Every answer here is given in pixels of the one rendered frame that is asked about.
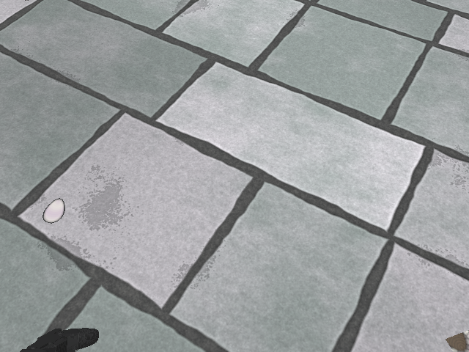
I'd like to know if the left robot hand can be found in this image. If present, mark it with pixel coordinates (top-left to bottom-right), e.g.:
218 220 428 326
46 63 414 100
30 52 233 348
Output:
20 328 99 352

